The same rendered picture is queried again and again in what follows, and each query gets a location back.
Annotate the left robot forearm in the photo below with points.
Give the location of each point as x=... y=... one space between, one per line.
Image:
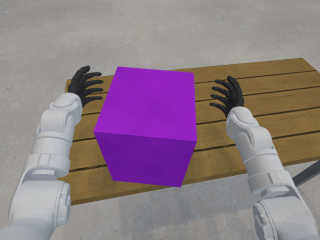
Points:
x=49 y=157

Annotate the left robot hand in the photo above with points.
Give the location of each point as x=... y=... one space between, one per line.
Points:
x=78 y=85

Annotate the right robot hand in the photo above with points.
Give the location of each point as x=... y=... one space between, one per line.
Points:
x=234 y=95

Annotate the carton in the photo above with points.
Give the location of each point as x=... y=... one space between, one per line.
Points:
x=146 y=129

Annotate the right robot upper arm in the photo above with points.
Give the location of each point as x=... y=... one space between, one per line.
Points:
x=283 y=218

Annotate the left robot upper arm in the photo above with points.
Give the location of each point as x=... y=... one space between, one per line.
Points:
x=39 y=207

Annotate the right robot forearm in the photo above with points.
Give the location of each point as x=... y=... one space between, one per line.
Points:
x=260 y=158

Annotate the table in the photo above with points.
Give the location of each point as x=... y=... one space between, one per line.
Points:
x=282 y=95

